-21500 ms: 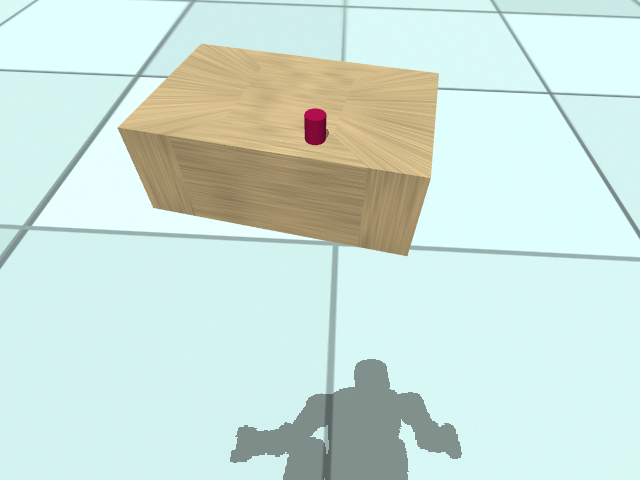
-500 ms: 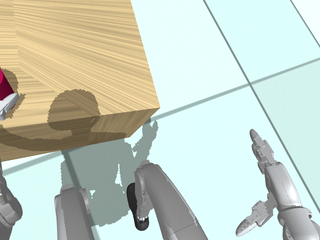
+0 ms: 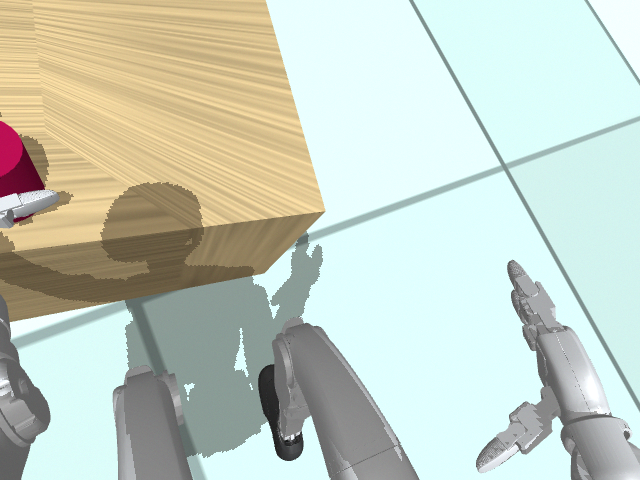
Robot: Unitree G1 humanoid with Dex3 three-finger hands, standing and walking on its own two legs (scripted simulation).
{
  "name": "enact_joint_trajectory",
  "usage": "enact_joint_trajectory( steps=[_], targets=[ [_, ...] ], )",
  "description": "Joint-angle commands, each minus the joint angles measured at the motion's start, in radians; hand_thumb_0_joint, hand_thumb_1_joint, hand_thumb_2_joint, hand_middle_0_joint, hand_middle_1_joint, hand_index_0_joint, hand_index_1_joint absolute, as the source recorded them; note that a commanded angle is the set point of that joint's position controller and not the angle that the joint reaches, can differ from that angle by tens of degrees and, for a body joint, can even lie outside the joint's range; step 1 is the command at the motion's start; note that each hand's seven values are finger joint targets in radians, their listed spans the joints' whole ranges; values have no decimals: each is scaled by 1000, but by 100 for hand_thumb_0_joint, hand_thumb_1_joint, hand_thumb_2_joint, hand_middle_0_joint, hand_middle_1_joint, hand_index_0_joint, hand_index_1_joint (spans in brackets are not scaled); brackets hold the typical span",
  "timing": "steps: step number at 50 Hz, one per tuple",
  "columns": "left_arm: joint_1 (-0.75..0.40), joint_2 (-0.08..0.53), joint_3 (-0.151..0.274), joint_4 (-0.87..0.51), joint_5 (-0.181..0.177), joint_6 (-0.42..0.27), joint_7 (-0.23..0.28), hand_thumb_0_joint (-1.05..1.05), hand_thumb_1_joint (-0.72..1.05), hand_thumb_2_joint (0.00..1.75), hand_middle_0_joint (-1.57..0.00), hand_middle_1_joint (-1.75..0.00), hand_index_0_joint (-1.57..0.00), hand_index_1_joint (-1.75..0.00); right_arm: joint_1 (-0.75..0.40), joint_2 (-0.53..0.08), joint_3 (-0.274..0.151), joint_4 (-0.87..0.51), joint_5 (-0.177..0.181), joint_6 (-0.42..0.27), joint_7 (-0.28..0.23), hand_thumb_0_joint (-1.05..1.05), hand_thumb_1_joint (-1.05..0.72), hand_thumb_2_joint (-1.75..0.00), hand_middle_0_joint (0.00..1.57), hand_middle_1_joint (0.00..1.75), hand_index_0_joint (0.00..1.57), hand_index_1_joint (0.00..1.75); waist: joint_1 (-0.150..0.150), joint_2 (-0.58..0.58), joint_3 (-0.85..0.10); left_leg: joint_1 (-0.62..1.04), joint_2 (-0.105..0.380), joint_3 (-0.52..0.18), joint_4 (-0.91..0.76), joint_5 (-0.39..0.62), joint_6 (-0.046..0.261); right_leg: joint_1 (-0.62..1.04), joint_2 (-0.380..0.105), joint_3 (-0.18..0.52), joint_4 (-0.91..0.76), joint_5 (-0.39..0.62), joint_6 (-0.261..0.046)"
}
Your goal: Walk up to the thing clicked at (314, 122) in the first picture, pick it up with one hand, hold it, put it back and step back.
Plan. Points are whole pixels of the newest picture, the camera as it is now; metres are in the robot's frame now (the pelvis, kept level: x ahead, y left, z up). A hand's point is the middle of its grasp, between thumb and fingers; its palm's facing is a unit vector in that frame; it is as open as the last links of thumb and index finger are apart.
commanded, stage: open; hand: left
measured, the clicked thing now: out of the picture +0.51 +0.23 -0.08
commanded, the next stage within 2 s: withdraw in 0.12 s
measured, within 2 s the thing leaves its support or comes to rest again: neither
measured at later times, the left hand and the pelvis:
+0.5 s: hand out of the picture +0.52 +0.27 -0.03, palm faces +0.36 -0.93 -0.01, open 17.5 cm; pelvis +0.00 +0.00 +0.01, yaw +0 degrees
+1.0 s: hand out of the picture +0.47 +0.39 +0.13, palm faces +0.51 -0.80 -0.32, open 17.2 cm; pelvis +0.02 +0.01 +0.11, yaw +1 degrees
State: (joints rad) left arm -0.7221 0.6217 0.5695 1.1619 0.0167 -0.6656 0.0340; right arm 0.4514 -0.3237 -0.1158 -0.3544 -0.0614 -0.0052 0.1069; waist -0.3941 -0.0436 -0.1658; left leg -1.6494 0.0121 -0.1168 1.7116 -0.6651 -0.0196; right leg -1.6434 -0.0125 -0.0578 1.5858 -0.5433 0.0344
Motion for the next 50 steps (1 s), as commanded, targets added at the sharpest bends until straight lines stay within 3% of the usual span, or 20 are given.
enact_joint_trajectory(
  steps=[1, 4, 6, 10, 11, 12, 17, 20, 21, 24, 29, 32, 34, 35, 37, 39, 42, 45, 47, 50],
  targets=[
    [-325, 211, -10, -144, 6, -61, 10, 0, -59, 17, -42, -34, -44, -33, 60, -192, -135, -186, 4, -47, -28, 0, 54, -5, 5, 5, 5, 5, 26, 394, -556, 436, -14, 41, -255, 296, 9, 337, 38, -10, -143, 202, -67],
    [-334, 167, -29, -149, -2, -64, 10, 0, -59, 15, -37, -30, -39, -29, 44, -200, -142, -264, 10, -48, -30, 0, 53, -5, 5, 5, 5, 5, 3, 347, -584, 438, -15, 38, -256, 288, 13, 366, 39, -17, -153, 208, -62],
    [-325, 231, 18, -162, -6, -68, 17, 0, -61, 10, -32, -24, -33, -23, 111, -210, -161, -192, 11, -40, -33, 0, 53, -5, 5, 5, 5, 5, 12, 362, -556, 437, -15, 38, -270, 263, 10, 354, 39, -18, -149, 187, -63],
    [-357, 169, -27, -173, -13, -70, 5, 0, -61, 0, -18, -9, -19, -8, 78, -197, -154, -227, 18, -51, -33, 0, 52, -5, 5, 5, 5, 5, -10, 364, -557, 452, -15, 38, -251, 288, 13, 326, 38, -14, -145, 212, -63],
    [-360, 231, 0, -199, -5, -73, 8, 0, -61, 0, -15, -6, -16, -5, 102, -193, -159, -165, 17, -48, -34, 0, 52, -5, 5, 5, 5, 5, 12, 400, -539, 458, -16, 43, -251, 280, 10, 309, 35, -8, -141, 198, -65],
    [-353, 183, -29, -147, -2, -68, 6, 0, -61, 1, -10, -8, -11, -7, 70, -191, -144, -207, 17, -54, -33, 0, 53, -5, 5, 5, 5, 5, 1, 378, -524, 459, -15, 38, -251, 281, 9, 291, 36, -13, -142, 197, -65],
    [-376, 337, 48, -274, 12, -71, 5, 0, -61, 3, -7, -7, -9, -7, 78, -204, -136, -315, 15, -44, -28, 0, 53, -5, 5, 5, 5, 5, 45, 440, -674, 520, -18, 51, -261, 355, 3, 422, 33, 3, -147, 257, -65],
    [-364, 369, 75, -301, -1, -46, -11, 0, -61, 4, -6, -6, -7, -6, 92, -214, -152, -301, 22, -28, -30, 0, 52, -5, 5, 5, 5, 5, 63, 497, -689, 590, -16, 49, -280, 402, -6, 424, 34, 0, -153, 275, -68],
    [-372, 422, 110, -344, -4, -36, -13, 0, -61, 4, -6, -6, -7, -6, 117, -223, -172, -268, 24, -22, -33, 0, 52, -5, 5, 5, 5, 5, 75, 527, -692, 622, -13, 49, -289, 414, -11, 424, 35, 2, -156, 273, -70],
    [-372, 446, 126, -423, -17, 12, -41, 0, -61, 3, -8, -6, -8, -6, 147, -201, -165, -236, 30, -13, -35, 0, 50, -6, 5, 5, 5, 5, 87, 564, -705, 674, -11, 58, -308, 425, -9, 469, 34, 12, -188, 278, -69],
    [-242, 300, 21, -308, -25, 145, -121, 0, -61, 0, -7, -2, -7, -2, 85, -167, -104, -174, 41, -11, -51, 0, 51, -6, 5, 5, 5, 5, 112, 469, -491, 651, -4, 65, -394, 333, -5, 460, 34, 14, -286, 215, -66],
    [-258, 296, 25, -289, -59, 189, -149, 0, -61, 0, -6, -1, -8, 0, 53, -168, -60, -194, 52, -6, -62, 0, 53, -5, 5, 5, 5, 5, 116, 375, -428, 638, 8, 49, -442, 330, -6, 492, 37, -2, -320, 215, -63],
    [-222, 245, 22, -212, -94, 205, -161, 0, -57, 5, -5, -4, -5, -4, 57, -160, -47, -178, 57, -8, -66, 0, 56, -4, 6, 5, 5, 5, 111, 291, -371, 588, 9, 48, -463, 292, 0, 513, 39, -6, -345, 192, -58],
    [-74, 399, 31, -32, 47, 291, -102, 0, -59, 3, -6, -5, -6, -5, 116, -178, -60, -171, 62, 12, -63, 0, 51, -5, 6, 5, 6, 5, 169, 310, -356, 663, -1, 57, -519, 303, -4, 544, 43, -14, -375, 179, -63],
    [-217, 331, -10, -166, 19, 334, -74, 0, -61, 4, -7, -7, -8, -7, 133, -151, -48, -140, 72, 33, -60, 0, 48, -6, 6, 5, 6, 5, 138, 270, -383, 688, 6, 65, -529, 298, 1, 580, 49, -5, -410, 185, -61],
    [-288, 499, 68, -262, 42, 373, -44, 0, -61, 3, -8, -6, -8, -6, 181, -165, -79, -37, 71, 58, -65, 0, 49, -6, 6, 5, 5, 5, 179, 318, -449, 747, 0, 67, -563, 320, -1, 628, 48, 1, -428, 205, -58],
    [-365, 589, 78, -345, 71, 421, 3, 0, -61, 5, -9, -7, -9, -7, 130, -158, -61, 1, 76, 81, -69, 0, 42, -8, 6, 5, 5, 5, 215, 339, -536, 850, 3, 69, -599, 381, -3, 702, 44, 13, -455, 242, -60],
    [-398, 524, 28, -340, 77, 443, 42, 0, -41, 14, -6, -8, -6, -8, 23, -120, 1, 28, 73, 86, -84, 0, 18, -32, 13, 19, 13, 19, 239, 337, -475, 882, 0, 69, -648, 373, -10, 723, 39, 24, -497, 230, -61],
    [-355, 402, -36, -257, 81, 454, 51, 0, -41, 14, -6, -8, -6, -8, -39, -77, 65, 52, 67, 80, -87, 0, 2, -48, 14, 19, 14, 19, 237, 300, -418, 871, 3, 76, -662, 395, -7, 735, 36, 27, -528, 246, -61],
    [-212, 327, -84, -84, 86, 480, 53, 0, -43, 13, -6, -8, -6, -8, -121, -67, 126, 24, 62, 71, -92, 0, -22, -63, 15, 22, 15, 22, 267, 226, -398, 871, 6, 81, -692, 434, -5, 792, 38, 18, -560, 278, -58]
  ],
)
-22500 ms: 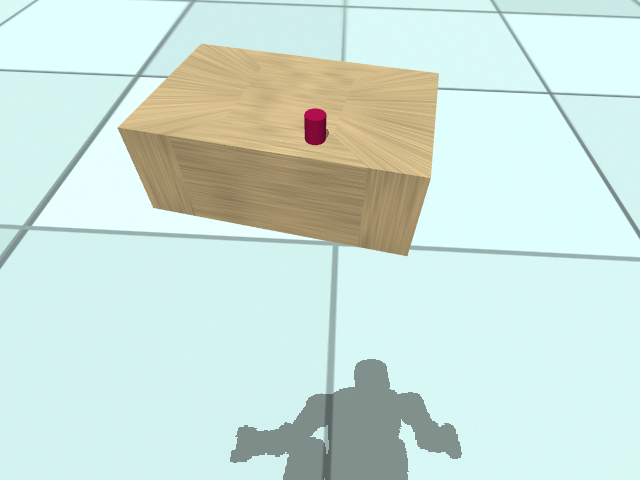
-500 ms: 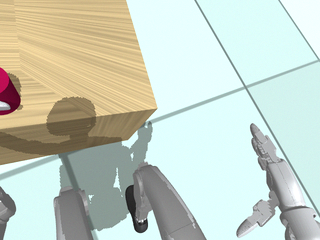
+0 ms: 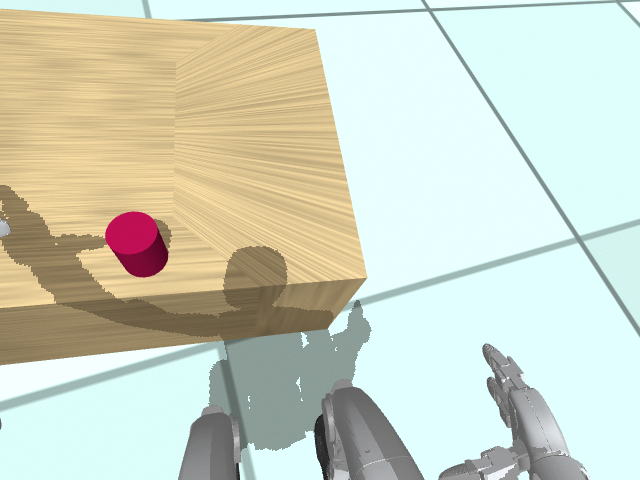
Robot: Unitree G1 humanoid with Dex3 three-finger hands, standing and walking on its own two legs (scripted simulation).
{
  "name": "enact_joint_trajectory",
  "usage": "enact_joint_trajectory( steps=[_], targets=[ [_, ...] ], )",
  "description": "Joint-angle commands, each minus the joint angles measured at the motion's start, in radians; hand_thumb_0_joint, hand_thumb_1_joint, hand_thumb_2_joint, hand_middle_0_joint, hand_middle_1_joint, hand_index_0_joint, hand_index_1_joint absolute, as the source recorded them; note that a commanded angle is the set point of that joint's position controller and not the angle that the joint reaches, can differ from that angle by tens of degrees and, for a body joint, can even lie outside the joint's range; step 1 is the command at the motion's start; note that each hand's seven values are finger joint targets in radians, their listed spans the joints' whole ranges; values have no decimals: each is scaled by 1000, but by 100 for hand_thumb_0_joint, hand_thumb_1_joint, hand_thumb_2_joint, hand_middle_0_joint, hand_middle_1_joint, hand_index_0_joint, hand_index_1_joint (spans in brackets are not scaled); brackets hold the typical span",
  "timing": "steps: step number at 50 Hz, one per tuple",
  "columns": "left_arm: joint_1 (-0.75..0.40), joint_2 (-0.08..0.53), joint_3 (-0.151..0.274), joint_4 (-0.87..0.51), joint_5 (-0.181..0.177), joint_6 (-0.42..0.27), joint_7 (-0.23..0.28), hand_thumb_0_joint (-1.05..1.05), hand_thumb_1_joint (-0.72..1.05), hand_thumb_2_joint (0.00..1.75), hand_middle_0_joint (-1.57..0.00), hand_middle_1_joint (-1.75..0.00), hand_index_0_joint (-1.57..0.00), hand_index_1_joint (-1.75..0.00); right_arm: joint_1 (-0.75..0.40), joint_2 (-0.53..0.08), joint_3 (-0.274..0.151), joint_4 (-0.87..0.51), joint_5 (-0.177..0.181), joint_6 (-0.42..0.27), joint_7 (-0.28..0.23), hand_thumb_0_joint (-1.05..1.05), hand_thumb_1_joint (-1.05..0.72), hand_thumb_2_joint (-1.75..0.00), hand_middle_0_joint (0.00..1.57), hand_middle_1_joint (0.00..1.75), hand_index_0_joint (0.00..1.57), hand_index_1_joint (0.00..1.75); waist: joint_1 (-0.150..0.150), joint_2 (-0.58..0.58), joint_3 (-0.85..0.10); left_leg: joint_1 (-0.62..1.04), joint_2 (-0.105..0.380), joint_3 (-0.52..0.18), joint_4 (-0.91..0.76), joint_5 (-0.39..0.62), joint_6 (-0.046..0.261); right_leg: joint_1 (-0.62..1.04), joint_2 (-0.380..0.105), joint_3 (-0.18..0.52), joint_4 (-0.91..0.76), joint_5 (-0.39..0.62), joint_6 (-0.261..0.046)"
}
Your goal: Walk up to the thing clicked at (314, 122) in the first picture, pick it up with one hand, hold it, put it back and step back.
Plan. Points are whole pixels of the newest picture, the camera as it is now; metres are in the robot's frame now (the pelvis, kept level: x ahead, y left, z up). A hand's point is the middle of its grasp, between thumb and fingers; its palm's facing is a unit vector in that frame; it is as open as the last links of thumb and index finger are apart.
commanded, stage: home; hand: left
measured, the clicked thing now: (139, 245) +0.49 +0.21 -0.19
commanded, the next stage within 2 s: none
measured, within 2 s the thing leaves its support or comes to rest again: neither
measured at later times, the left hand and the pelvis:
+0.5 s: hand (67, 342) +0.30 +0.23 +0.00, palm faces +0.20 -0.93 -0.30, open 17.2 cm; pelvis +0.04 -0.01 +0.06, yaw +1 degrees
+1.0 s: hand (134, 435) +0.20 +0.16 +0.01, palm faces +0.14 -0.96 -0.25, open 17.4 cm; pelvis +0.03 -0.03 +0.06, yaw +2 degrees
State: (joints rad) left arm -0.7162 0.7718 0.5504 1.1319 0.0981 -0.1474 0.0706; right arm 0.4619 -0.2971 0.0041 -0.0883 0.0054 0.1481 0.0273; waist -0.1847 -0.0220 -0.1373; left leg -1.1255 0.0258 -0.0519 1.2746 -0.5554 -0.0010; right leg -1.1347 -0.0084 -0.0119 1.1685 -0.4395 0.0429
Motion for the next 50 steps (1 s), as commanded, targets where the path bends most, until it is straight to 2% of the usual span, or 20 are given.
enact_joint_trajectory(
  steps=[1, 2, 3, 7, 9, 12, 15, 16, 19, 20, 21, 22, 25, 29, 33, 34, 35, 38, 46, 50],
  targets=[
    [-193, 178, -64, -54, 3, -35, 16, 0, -43, 13, -6, -8, -6, -8, -113, -95, 15, -257, -6, -75, -13, 0, -30, -66, 16, 23, 16, 23, 57, 186, -459, 363, -6, 24, -254, 369, -22, 329, 33, -29, -155, 214, -64],
    [-179, 151, -88, -65, 0, -31, 10, 0, -45, 12, -6, -7, -6, -7, -112, -71, 43, -290, -3, -72, -10, 0, -38, -68, 16, 24, 16, 24, 61, 170, -496, 379, -8, 26, -267, 394, -23, 380, 33, -31, -168, 242, -63],
    [-101, 152, -79, -42, -5, -20, 5, 0, -48, 10, -6, -7, -6, -7, -50, -129, -17, -296, -3, -66, -16, 0, -46, -70, 17, 24, 17, 24, 50, 136, -493, 406, -5, 30, -275, 440, -24, 417, 35, -36, -177, 286, -62],
    [7, 109, -117, -244, -41, 37, -20, 0, -49, 9, -6, -6, -6, -6, 142, -150, -83, -160, 26, -32, -11, 0, -69, -78, 18, 27, 18, 27, 51, 174, -441, 545, -6, 32, -321, 561, -33, 424, 40, -48, -233, 367, -65],
    [55, 42, -154, -313, -64, 72, -22, 0, -49, 9, -6, -6, -6, -6, 124, -113, -71, -35, 41, -31, -9, 0, -77, -83, 19, 28, 19, 28, 61, 164, -341, 523, -5, 29, -343, 526, -30, 389, 40, -51, -250, 337, -67],
    [178, -47, -199, -467, -91, 105, -19, 0, -50, 9, -6, -6, -5, -6, 21, -75, -44, -19, 58, -49, -11, 0, -85, -88, 20, 29, 20, 29, 111, 159, -265, 491, -10, 35, -400, 415, -24, 422, 33, -48, -285, 257, -72],
    [283, -139, -256, -648, -107, 115, -14, 0, -50, 9, -6, -6, -6, -6, -15, -47, -17, -47, 61, -66, -17, 0, -88, -90, 20, 30, 20, 30, 137, 213, -271, 549, -3, 34, -435, 443, -36, 464, 29, -45, -295, 257, -80],
    [252, -121, -252, -791, -111, 107, -5, 0, -49, 9, -6, -6, -6, -6, -64, -44, -15, -107, 61, -74, -23, 0, -89, -90, 20, 30, 20, 30, 154, 229, -344, 583, -4, 35, -441, 470, -38, 531, 25, -39, -303, 286, -79],
    [461, -145, -251, -915, -120, 105, 31, 0, -52, 8, -6, -6, -6, -6, -128, -66, -32, -126, 53, -83, -54, 0, -89, -90, 20, 30, 20, 30, 195, 210, -310, 586, -9, 42, -463, 456, -36, 605, 18, -30, -312, 286, -76],
    [519, -159, -246, -959, -122, 102, 40, 0, -53, 7, -6, -6, -6, -6, -127, -77, -48, -117, 51, -83, -68, 0, -89, -90, 20, 30, 20, 30, 196, 175, -323, 594, -7, 43, -464, 466, -32, 632, 18, -28, -314, 305, -73],
    [606, -215, -280, -942, -125, 107, 44, 0, -54, 6, -6, -6, -6, -6, -91, -72, -63, -65, 48, -79, -79, 0, -89, -90, 20, 30, 20, 30, 185, 163, -273, 576, -12, 46, -465, 441, -27, 631, 15, -24, -320, 296, -69],
    [665, -262, -311, -955, -128, 111, 44, 0, -52, 7, -6, -6, -6, -6, -69, -42, -40, -34, 44, -77, -84, 0, -89, -90, 20, 30, 20, 30, 180, 128, -235, 559, -15, 52, -464, 406, -16, 633, 13, -24, -333, 283, -63],
    [777, -319, -354, -1044, -132, 124, 46, 0, -52, 8, -7, -7, -7, -7, -18, -30, -51, 16, 43, -78, -97, 0, -89, -90, 20, 30, 20, 30, 169, 119, -217, 558, -21, 67, -467, 367, -7, 633, 6, -17, -344, 274, -56],
    [1004, -451, -464, -1100, -140, 151, 33, 0, -52, 8, -6, -6, -6, -7, -6, -10, -47, -8, 41, -86, -99, 0, -89, -90, 20, 30, 20, 30, 157, 26, -135, 536, -26, 79, -471, 314, 3, 603, 7, -24, -372, 238, -44],
    [1060, -459, -500, -1184, -136, 158, 23, 0, -53, 7, -6, -6, -6, -6, -28, -27, -71, -29, 41, -90, -109, 0, -89, -90, 20, 30, 20, 30, 159, 6, -94, 522, -31, 85, -466, 312, 6, 581, 1, -23, -367, 232, -41],
    [1031, -429, -481, -1252, -137, 153, 27, 0, -54, 7, -6, -6, -6, -6, -26, -29, -76, -13, 43, -92, -110, 0, -89, -90, 20, 30, 20, 30, 169, 23, -66, 520, -30, 84, -475, 291, 5, 570, 1, -26, -369, 210, -42],
    [1071, -456, -501, -1219, -134, 155, 26, 0, -54, 6, -6, -6, -6, -6, -41, -27, -77, -43, 41, -97, -114, 0, -89, -90, 20, 30, 20, 30, 161, -6, -63, 519, -31, 86, -470, 286, 8, 566, 1, -25, -372, 206, -38],
    [1047, -413, -459, -1312, -132, 143, 30, 0, -56, 5, -6, -6, -5, -6, -19, -10, -70, -44, 39, -102, -121, 0, -89, -90, 20, 30, 20, 30, 171, 8, -88, 521, -38, 89, -461, 262, 12, 580, -8, -12, -375, 190, -35],
    [1158, -482, -518, -1220, -128, 142, 30, 0, -53, 7, -5, -6, -5, -6, -11, 11, -46, -70, 28, -107, -130, 0, -89, -90, 20, 30, 20, 30, 180, -3, -63, 498, -49, 101, -452, 211, 16, 576, -17, -5, -382, 144, -31],
    [1165, -480, -516, -1249, -125, 137, 31, 0, -53, 7, -5, -6, -5, -6, -12, 33, -37, -52, 30, -107, -127, 0, -90, -90, 20, 30, 20, 30, 200, 24, -80, 488, -46, 92, -457, 225, 11, 579, -14, -11, -361, 147, -40]
  ],
)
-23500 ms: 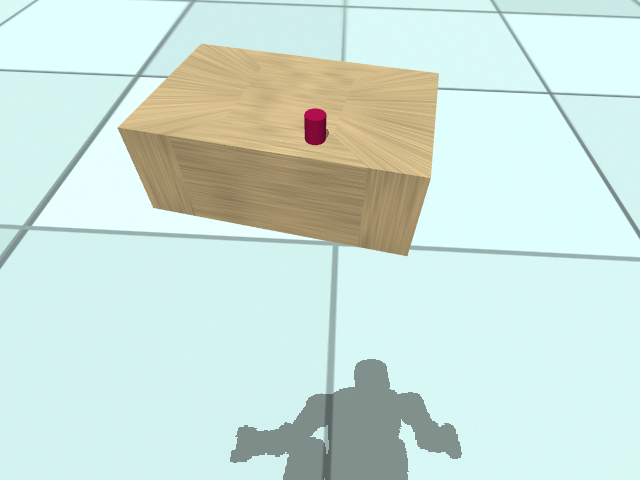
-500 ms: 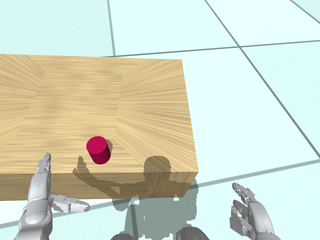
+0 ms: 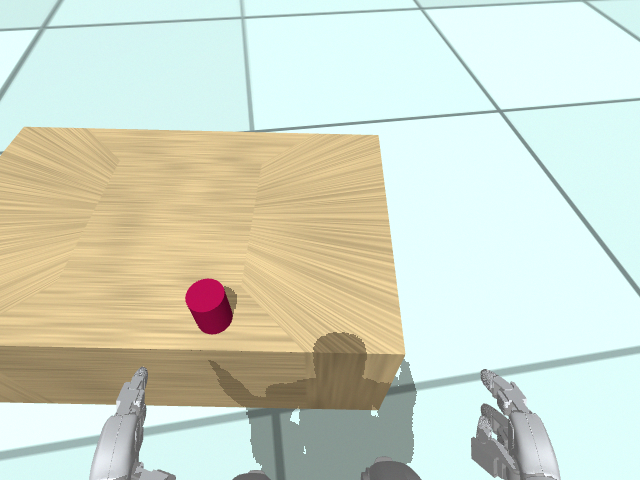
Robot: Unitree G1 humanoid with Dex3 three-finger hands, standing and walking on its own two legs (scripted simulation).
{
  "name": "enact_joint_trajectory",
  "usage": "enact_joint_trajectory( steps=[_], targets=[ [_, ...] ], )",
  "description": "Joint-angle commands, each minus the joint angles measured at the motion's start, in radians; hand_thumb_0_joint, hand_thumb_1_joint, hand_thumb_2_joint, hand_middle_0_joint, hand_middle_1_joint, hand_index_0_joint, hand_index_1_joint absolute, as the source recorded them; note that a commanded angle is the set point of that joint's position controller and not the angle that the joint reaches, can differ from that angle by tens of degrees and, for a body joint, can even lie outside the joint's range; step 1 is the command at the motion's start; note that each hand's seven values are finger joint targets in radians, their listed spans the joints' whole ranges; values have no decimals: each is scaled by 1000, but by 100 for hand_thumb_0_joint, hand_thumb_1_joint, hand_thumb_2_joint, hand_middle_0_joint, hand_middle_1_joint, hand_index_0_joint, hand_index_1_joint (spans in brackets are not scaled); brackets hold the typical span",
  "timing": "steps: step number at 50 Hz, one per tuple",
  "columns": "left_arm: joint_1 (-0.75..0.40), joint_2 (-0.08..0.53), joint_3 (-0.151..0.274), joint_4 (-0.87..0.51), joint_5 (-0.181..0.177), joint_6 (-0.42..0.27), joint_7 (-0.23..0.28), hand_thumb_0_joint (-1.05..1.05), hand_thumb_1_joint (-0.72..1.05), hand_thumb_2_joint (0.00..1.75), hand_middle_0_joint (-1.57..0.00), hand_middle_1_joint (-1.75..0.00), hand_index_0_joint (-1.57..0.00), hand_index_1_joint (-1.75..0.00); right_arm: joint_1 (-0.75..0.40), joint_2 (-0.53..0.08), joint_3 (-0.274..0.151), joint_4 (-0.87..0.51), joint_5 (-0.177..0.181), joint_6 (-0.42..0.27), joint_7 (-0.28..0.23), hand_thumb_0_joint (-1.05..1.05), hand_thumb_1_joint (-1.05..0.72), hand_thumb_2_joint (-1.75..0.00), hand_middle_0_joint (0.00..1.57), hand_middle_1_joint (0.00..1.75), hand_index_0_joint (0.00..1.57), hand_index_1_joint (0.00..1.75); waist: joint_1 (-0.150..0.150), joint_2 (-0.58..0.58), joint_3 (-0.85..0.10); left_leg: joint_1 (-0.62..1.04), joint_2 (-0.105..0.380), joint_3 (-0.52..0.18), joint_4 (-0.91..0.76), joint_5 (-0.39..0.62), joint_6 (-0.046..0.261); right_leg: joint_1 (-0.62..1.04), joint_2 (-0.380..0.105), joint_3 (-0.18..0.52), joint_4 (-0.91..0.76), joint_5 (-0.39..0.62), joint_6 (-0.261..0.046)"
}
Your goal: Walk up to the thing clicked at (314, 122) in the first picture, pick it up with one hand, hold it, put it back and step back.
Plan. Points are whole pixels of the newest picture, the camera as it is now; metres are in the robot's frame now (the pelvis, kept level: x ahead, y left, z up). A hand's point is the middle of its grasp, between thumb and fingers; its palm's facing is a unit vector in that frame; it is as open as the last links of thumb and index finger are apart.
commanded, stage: home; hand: left
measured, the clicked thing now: (210, 307) +0.47 +0.22 -0.25
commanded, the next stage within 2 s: stand in 1.72 s
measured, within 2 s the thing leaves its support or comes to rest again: neither
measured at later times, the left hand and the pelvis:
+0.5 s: hand (168, 444) +0.18 +0.19 -0.05, palm faces +0.11 -0.96 -0.24, open 17.4 cm; pelvis +0.00 +0.01 +0.00, yaw -1 degrees
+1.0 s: hand (167, 442) +0.18 +0.19 -0.05, palm faces +0.11 -0.96 -0.24, open 17.3 cm; pelvis +0.01 +0.01 +0.00, yaw +0 degrees
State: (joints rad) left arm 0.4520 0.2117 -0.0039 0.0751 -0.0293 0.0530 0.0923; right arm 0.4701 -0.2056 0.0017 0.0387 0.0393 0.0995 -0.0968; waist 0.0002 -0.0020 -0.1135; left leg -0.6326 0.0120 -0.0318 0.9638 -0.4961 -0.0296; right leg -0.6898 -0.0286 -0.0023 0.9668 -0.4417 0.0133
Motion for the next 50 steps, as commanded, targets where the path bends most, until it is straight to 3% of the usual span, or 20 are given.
enact_joint_trajectory(
  steps=[1, 3, 9, 13, 15, 17, 19, 22, 24, 25, 28, 32, 33, 40, 41, 44, 45, 50],
  targets=[
    [9, 84, 47, -188, 0, -64, 10, 0, -51, 8, -6, -6, -6, -6, -34, -73, -48, -205, -4, -59, -4, 0, -90, -90, 20, 30, 20, 30, 12, -18, -105, -5, -30, 70, -142, 171, 40, 138, 8, -22, -162, 152, -8],
    [11, 93, 59, -175, 0, -63, 14, 0, -53, 7, -5, -6, -5, -6, -41, -98, -74, -213, -4, -58, -4, 0, -90, -90, 20, 30, 20, 30, 12, -39, -90, -16, -27, 66, -148, 161, 40, 135, 13, -25, -164, 140, -7],
    [-24, 99, 70, -185, 1, -73, 17, 0, -55, 5, -5, -5, -5, -5, -44, -96, -76, -229, 1, -54, -8, 0, -90, -90, 20, 30, 20, 30, 1, -52, -63, -30, -25, 68, -165, 78, 43, 110, 13, -21, -174, 60, -6],
    [-26, 88, 45, -213, 2, -78, 18, 0, -55, 6, -5, -5, -5, -5, 2, -67, -46, -194, -3, -53, -7, 0, -90, -90, 20, 30, 20, 30, 2, -4, -83, -14, -26, 71, -161, 111, 39, 111, 15, -23, -157, 97, -9],
    [-14, 79, 36, -204, 3, -73, 18, 0, -56, 5, -5, -5, -5, -5, -10, -86, -58, -208, -5, -59, -6, 0, -90, -90, 20, 30, 20, 30, 4, 9, -95, -9, -20, 59, -167, 140, 34, 115, 20, -34, -138, 124, -13],
    [-26, 80, 31, -220, 2, -75, 17, 0, -52, 7, -5, -6, -5, -6, -5, -55, -37, -180, -1, -55, -3, 0, -90, -90, 20, 30, 20, 30, 8, 32, -83, -15, -22, 61, -168, 132, 32, 104, 19, -33, -137, 115, -15],
    [-17, 85, 46, -212, 5, -71, 19, 0, -52, 7, -5, -6, -5, -6, 0, -78, -73, -188, -3, -60, -8, 0, -90, -90, 20, 30, 20, 30, 1, 8, -113, 5, -19, 60, -160, 170, 30, 115, 23, -33, -129, 147, -15],
    [-2, 98, 62, -221, 4, -65, 22, 0, -56, 5, -5, -5, -5, -5, -7, -99, -84, -209, -6, -59, -8, 0, -90, -90, 20, 30, 20, 30, 10, 14, -127, 9, -15, 50, -155, 229, 24, 125, 24, -37, -116, 188, -19],
    [6, 95, 67, -209, 5, -65, 25, 0, -55, 6, -5, -6, -5, -6, -10, -96, -87, -208, -7, -58, -7, 0, -90, -90, 20, 30, 20, 30, 7, 5, -120, 3, -15, 49, -152, 227, 24, 128, 24, -38, -118, 184, -19],
    [8, 90, 59, -207, 5, -66, 26, 0, -55, 6, -5, -6, -5, -6, -14, -83, -69, -194, -6, -56, -5, 0, -90, -90, 20, 30, 20, 30, 19, 11, -110, 1, -15, 49, -154, 232, 23, 129, 24, -39, -116, 185, -20],
    [14, 74, 43, -195, 6, -65, 20, 0, -54, 6, -5, -6, -5, -6, -3, -85, -72, -201, -7, -54, -4, 0, -90, -90, 20, 30, 20, 30, 7, -13, -112, 11, -14, 53, -144, 264, 22, 127, 24, -39, -114, 215, -18],
    [-5, 65, 37, -202, 4, -66, 14, 0, -51, 8, -5, -6, -5, -6, -5, -69, -58, -201, -4, -56, 0, 0, -90, -90, 20, 30, 20, 30, 3, -14, -106, 7, -16, 55, -144, 233, 27, 126, 22, -36, -124, 195, -16],
    [-1, 83, 57, -216, 5, -64, 15, 0, -53, 7, -5, -6, -5, -6, 2, -83, -73, -207, -5, -56, -2, 0, -90, -90, 20, 30, 20, 30, 8, -3, -131, 12, -17, 55, -141, 255, 25, 132, 21, -34, -115, 212, -18],
    [17, 98, 71, -218, 5, -57, 13, 0, -54, 6, -5, -6, -5, -6, -11, -94, -79, -221, -9, -53, 3, 0, -90, -90, 20, 30, 20, 30, 16, 17, -149, 18, -16, 52, -129, 331, 16, 148, 19, -36, -98, 272, -21],
    [-4, 85, 53, -222, 6, -58, 12, 0, -54, 6, -5, -6, -5, -6, 8, -85, -71, -192, -7, -51, 3, 0, -90, -90, 20, 30, 20, 30, 5, 20, -113, 15, -15, 54, -136, 299, 18, 127, 19, -34, -102, 246, -20],
    [10, 86, 60, -222, 3, -58, 9, 0, -53, 7, -5, -6, -5, -6, 2, -78, -63, -209, -6, -52, 4, 0, -90, -90, 20, 30, 20, 30, 11, 7, -122, 6, -18, 54, -136, 259, 24, 131, 17, -33, -115, 215, -18],
    [5, 73, 45, -218, 4, -58, 8, 0, -52, 7, -5, -6, -5, -6, 13, -71, -59, -202, -7, -49, 3, 0, -90, -90, 20, 30, 20, 30, 0, -9, -113, 2, -19, 57, -132, 236, 29, 127, 17, -31, -123, 202, -15],
    [4, 80, 55, -220, 4, -54, 5, 0, -51, 8, -5, -6, -5, -6, 0, -79, -63, -206, -7, -53, -1, 0, -90, -90, 20, 30, 20, 30, 4, -24, -92, -9, -22, 63, -137, 200, 32, 116, 15, -31, -134, 176, -11]
  ],
)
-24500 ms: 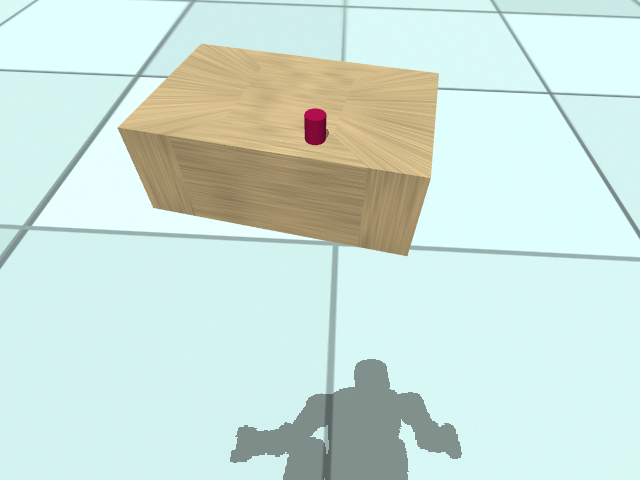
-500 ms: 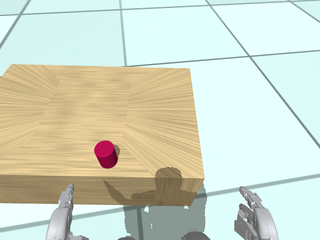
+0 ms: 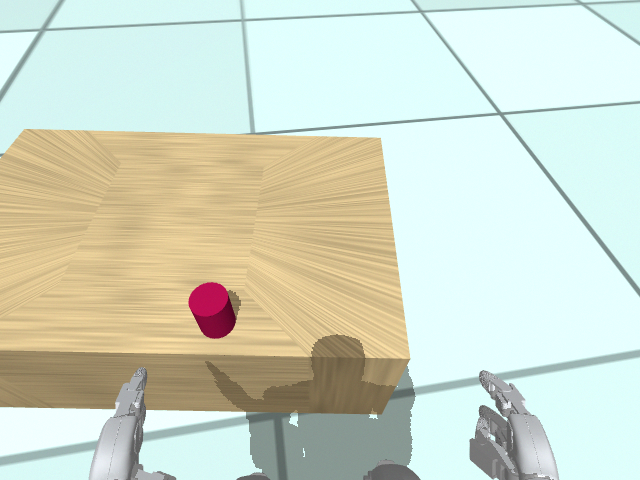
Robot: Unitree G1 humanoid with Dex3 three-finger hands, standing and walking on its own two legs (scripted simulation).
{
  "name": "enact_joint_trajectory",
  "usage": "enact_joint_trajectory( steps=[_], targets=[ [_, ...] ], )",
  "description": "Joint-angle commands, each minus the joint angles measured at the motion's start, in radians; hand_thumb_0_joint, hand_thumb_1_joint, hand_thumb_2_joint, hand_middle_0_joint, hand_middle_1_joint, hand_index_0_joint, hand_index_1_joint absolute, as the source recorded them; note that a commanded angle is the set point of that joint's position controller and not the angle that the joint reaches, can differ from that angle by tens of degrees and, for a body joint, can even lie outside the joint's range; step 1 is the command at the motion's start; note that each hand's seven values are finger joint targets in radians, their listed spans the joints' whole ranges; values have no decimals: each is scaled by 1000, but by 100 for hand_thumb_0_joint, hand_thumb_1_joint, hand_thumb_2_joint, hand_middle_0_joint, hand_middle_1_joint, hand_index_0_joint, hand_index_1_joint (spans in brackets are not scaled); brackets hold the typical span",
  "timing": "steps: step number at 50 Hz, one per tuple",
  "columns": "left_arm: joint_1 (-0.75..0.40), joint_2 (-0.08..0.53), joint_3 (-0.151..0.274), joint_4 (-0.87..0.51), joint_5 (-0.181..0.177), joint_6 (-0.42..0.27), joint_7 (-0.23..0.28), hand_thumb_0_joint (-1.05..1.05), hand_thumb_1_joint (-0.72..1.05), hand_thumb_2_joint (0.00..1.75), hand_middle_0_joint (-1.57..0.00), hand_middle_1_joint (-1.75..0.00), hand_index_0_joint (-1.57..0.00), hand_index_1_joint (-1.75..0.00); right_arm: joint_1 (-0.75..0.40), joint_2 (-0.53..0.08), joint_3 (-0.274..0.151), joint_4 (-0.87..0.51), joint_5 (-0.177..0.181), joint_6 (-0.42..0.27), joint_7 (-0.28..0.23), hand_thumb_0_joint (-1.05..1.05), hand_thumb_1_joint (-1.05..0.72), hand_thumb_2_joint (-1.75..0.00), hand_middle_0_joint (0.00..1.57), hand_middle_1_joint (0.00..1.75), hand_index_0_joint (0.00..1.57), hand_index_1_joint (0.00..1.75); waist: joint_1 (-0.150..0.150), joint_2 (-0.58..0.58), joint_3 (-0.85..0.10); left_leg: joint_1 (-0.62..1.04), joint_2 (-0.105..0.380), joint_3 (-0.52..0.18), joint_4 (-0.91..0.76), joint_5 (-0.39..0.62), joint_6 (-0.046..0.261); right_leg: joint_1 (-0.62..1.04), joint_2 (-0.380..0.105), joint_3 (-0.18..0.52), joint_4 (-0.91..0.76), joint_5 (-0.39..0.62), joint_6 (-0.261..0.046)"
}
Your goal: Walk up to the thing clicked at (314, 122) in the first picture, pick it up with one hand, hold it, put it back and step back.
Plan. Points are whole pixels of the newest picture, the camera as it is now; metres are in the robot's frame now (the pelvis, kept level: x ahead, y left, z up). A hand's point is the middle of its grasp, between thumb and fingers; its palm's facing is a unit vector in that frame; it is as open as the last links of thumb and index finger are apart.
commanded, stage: home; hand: left
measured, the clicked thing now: (213, 311) +0.46 +0.22 -0.24
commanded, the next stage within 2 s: stand in 0.72 s
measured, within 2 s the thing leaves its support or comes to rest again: neither
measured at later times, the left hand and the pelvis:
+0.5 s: hand (168, 464) +0.16 +0.18 -0.05, palm faces +0.11 -0.95 -0.28, open 17.5 cm; pelvis -0.01 +0.00 +0.00, yaw +1 degrees
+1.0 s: hand out of the picture +0.14 +0.21 -0.09, palm faces -0.02 -0.93 -0.36, open 16.0 cm; pelvis +0.00 -0.01 +0.01, yaw +1 degrees
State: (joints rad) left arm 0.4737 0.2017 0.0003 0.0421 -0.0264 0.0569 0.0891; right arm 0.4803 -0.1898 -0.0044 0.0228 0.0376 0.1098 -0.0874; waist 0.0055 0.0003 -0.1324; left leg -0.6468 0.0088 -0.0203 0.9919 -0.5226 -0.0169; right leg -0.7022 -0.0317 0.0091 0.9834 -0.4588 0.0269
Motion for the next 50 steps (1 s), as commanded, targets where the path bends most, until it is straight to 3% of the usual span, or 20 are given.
enact_joint_trajectory(
  steps=[1, 8, 9, 11, 15, 16, 18, 23, 27, 31, 37, 41, 42, 43, 44, 45, 47, 50],
  targets=[
    [-23, 98, 58, -198, 1, -59, 10, 0, -54, 6, -5, -6, -5, -6, -10, -93, -59, -183, -6, -64, -9, 0, -90, -90, 20, 30, 20, 30, 2, -3, -77, 5, -19, 53, -166, 221, 18, 126, 17, -40, -150, 187, -27],
    [-20, 97, 57, -202, 2, -60, 15, 0, -53, 7, -5, -6, -5, -6, -26, -96, -55, -200, -6, -70, -11, 0, -90, -90, 20, 30, 20, 30, 0, -4, -94, 4, -18, 49, -167, 217, 19, 133, 18, -39, -143, 182, -28],
    [44, 126, 97, -212, 7, -45, 33, 0, -57, 4, -5, -5, -5, -5, -99, -141, -45, 83, -3, -75, -20, 0, -90, -90, 20, 30, 20, 30, -1, 11, -76, 13, -11, 10, -160, 207, 16, 141, 34, -52, -145, 182, -31],
    [63, 88, 49, -217, 6, -29, 32, 0, -57, 4, -5, -5, -5, -5, -112, -143, -44, 31, -1, -97, -28, 0, -90, -90, 20, 30, 20, 30, -12, -9, -89, 16, -11, 8, -162, 212, 19, 156, 33, -56, -155, 194, -30],
    [6, 108, 42, -243, 8, -10, 49, 0, -54, 6, -5, -6, -5, -6, -142, -135, -35, 121, 0, -125, -39, 0, -90, -90, 20, 30, 20, 30, -25, 39, -24, 15, -5, 12, -185, 148, 18, 104, 36, -61, -164, 136, -31],
    [2, 86, 29, -242, 9, -9, 48, 0, -52, 7, -5, -6, -5, -6, -153, -136, -38, 142, -2, -135, -38, 0, -90, -90, 20, 30, 20, 30, -37, 44, -21, 17, 1, 4, -187, 145, 16, 104, 37, -64, -161, 132, -33],
    [21, 115, 60, -252, 9, -1, 54, 0, -54, 6, -5, -6, -5, -6, -182, -142, -42, 155, -4, -150, -43, 0, -90, -90, 20, 30, 20, 30, -22, 43, -68, 29, -2, 5, -176, 186, 18, 135, 36, -67, -164, 164, -33],
    [14, 100, 36, -251, 13, 31, 61, 0, -56, 5, -5, -6, -5, -5, -204, -143, -41, 218, -8, -187, -51, 0, -90, -90, 20, 30, 20, 30, -30, 21, -68, 43, -3, 6, -171, 212, 20, 145, 39, -71, -167, 184, -34],
    [6, 105, 45, -253, 14, 53, 63, 0, -55, 5, -5, -6, -5, -6, -228, -140, -38, 244, -12, -213, -55, 0, -90, -90, 20, 30, 20, 30, -27, 15, -63, 29, -6, 9, -171, 180, 24, 152, 37, -68, -185, 157, -31],
    [36, 110, 58, -242, 18, 71, 66, 0, -58, 4, -5, -5, -5, -5, -238, -141, -38, 260, -15, -232, -61, 0, -90, -90, 20, 30, 20, 30, -20, -3, -83, 37, -9, 13, -163, 211, 25, 175, 36, -68, -189, 182, -31],
    [2, 100, 42, -255, 21, 94, 64, 0, -56, 5, -5, -6, -5, -5, -240, -138, -33, 285, -18, -255, -67, 0, -90, -90, 20, 30, 20, 30, -31, 23, -68, 47, -7, 12, -172, 213, 21, 169, 37, -69, -191, 184, -32],
    [-12, 108, 53, -263, 22, 102, 66, 0, -57, 4, -5, -5, -5, -5, -249, -135, -31, 293, -21, -266, -75, 0, -90, -90, 20, 30, 20, 30, -29, 23, -62, 42, -12, 16, -173, 180, 24, 169, 35, -66, -209, 158, -29],
    [-2, 105, 52, -256, 22, 106, 64, 0, -49, 12, -13, -13, -13, -13, -250, -138, -33, 294, -20, -271, -75, 0, -90, -90, 20, 30, 20, 30, -31, 12, -58, 48, -10, 17, -175, 186, 23, 170, 35, -67, -208, 162, -29],
    [-184, 253, 94, 95, 125, 15, 13, 0, -41, 20, -20, -21, -20, -21, -290, -285, -68, 533, -142, -212, -23, 0, -90, -90, 20, 30, 20, 30, 2, -5, 64, 122, 28, -48, -213, 349, 49, 283, -27, 13, -212, 233, -94],
    [-145, 260, 103, 218, 132, -23, -13, 0, -33, 28, -20, -29, -20, -29, -273, -292, -78, 564, -156, -187, -2, 0, -90, -90, 20, 30, 20, 30, 1, -12, -7, 175, 33, -42, -201, 377, 69, 309, -44, 41, -209, 276, -115],
    [-154, 261, 99, 253, 129, -47, -27, 0, -25, 36, -20, -30, -20, -30, -280, -285, -74, 574, -149, -177, 9, 0, -90, -90, 20, 30, 20, 30, -2, -6, -14, 195, 35, -52, -202, 411, 80, 310, -46, 58, -197, 302, -124],
    [-164, 251, 79, 320, 104, -71, -48, 0, -9, 52, -20, -30, -20, -30, -311, -274, -69, 582, -117, -170, 31, 0, -90, -90, 20, 30, 20, 30, 8, 35, 2, 221, 40, -89, -249, 389, 97, 305, -35, 51, -208, 272, -114],
    [-209, 265, 76, 428, 77, -88, -65, 0, 15, 76, -20, -30, -20, -30, -315, -285, -76, 623, -83, -166, 55, 0, -90, -90, 20, 30, 20, 30, 11, 10, -3, 248, 37, -89, -281, 343, 86, 334, -40, 51, -242, 288, -102]
  ],
)
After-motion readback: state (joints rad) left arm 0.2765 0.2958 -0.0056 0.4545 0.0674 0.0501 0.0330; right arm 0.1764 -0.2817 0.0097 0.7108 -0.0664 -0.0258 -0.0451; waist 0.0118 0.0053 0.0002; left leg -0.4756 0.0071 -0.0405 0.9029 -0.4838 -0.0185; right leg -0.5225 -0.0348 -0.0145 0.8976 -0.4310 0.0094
